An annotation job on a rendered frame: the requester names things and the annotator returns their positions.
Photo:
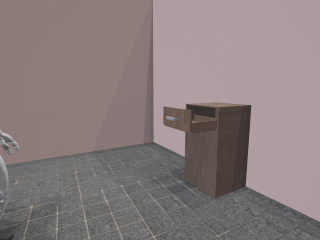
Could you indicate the cabinet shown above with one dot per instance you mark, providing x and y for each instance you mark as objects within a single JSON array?
[{"x": 216, "y": 161}]

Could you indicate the drawer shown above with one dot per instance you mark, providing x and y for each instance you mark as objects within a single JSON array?
[{"x": 187, "y": 121}]

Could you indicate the left robot shin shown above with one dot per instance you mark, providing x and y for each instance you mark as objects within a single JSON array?
[{"x": 3, "y": 204}]

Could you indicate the robot left hand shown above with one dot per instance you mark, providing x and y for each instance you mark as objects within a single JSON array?
[{"x": 5, "y": 138}]

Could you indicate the handle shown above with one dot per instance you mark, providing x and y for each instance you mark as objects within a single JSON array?
[{"x": 171, "y": 118}]

